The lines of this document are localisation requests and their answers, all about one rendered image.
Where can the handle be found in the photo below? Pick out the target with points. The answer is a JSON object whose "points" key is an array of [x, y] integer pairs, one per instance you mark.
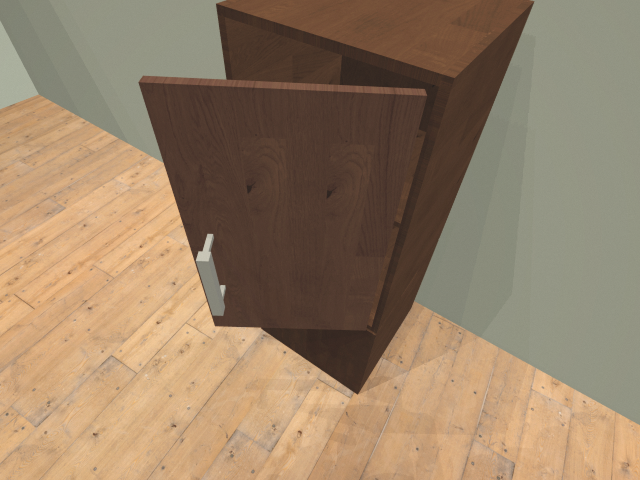
{"points": [[214, 292]]}

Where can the cupboard door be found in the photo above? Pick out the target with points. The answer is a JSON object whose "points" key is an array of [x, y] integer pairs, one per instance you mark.
{"points": [[299, 183]]}

